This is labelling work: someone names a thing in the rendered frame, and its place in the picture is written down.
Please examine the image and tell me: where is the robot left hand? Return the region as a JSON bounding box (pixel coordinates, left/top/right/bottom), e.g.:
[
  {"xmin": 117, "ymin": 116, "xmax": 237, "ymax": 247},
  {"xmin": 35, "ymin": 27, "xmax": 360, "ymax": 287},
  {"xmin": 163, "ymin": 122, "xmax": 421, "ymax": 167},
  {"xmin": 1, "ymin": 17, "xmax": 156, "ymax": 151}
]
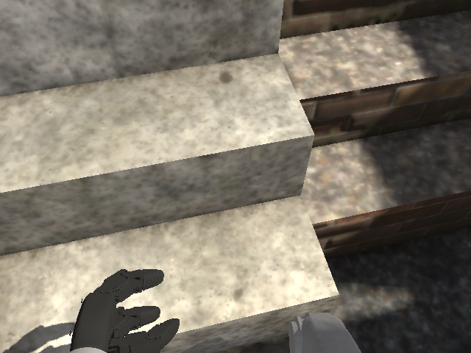
[{"xmin": 69, "ymin": 269, "xmax": 180, "ymax": 353}]

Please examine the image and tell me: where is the right robot thigh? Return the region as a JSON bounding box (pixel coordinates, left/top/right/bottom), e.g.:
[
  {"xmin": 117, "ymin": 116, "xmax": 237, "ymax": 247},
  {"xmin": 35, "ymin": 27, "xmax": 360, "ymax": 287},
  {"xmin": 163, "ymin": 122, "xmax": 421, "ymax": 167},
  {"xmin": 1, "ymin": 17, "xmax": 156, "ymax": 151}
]
[{"xmin": 288, "ymin": 313, "xmax": 361, "ymax": 353}]

